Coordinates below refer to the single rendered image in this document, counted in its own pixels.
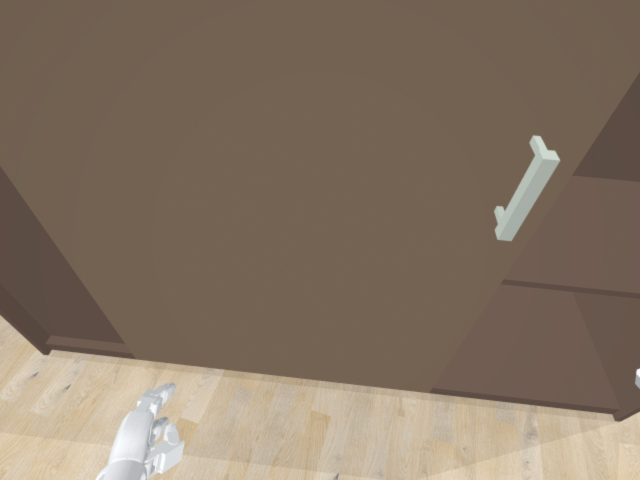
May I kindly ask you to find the robot left forearm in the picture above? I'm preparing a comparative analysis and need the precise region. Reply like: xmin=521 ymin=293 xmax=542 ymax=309
xmin=96 ymin=460 xmax=147 ymax=480

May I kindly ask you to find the robot left hand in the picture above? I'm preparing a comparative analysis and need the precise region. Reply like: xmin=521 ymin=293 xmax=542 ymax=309
xmin=107 ymin=382 xmax=185 ymax=479

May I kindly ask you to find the wardrobe door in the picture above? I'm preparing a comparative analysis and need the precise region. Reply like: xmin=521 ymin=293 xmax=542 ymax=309
xmin=0 ymin=166 xmax=125 ymax=344
xmin=0 ymin=0 xmax=640 ymax=393

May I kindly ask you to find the handle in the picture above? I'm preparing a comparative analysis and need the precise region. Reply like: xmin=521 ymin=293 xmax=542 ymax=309
xmin=494 ymin=135 xmax=560 ymax=241

